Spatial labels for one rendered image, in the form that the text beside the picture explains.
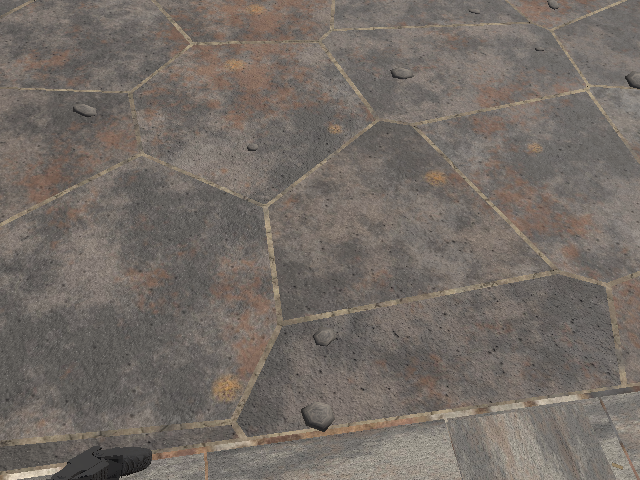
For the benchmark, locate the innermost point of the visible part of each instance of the robot left hand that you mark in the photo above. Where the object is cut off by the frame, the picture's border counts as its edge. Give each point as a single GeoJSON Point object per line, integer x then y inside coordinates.
{"type": "Point", "coordinates": [109, 464]}

